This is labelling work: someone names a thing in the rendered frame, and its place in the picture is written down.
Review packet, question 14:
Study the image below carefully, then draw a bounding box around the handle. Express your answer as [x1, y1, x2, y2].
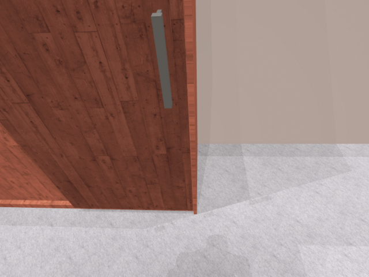
[151, 10, 172, 108]

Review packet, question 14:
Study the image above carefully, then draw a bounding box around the wardrobe door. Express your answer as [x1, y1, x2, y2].
[0, 123, 68, 201]
[0, 0, 193, 210]

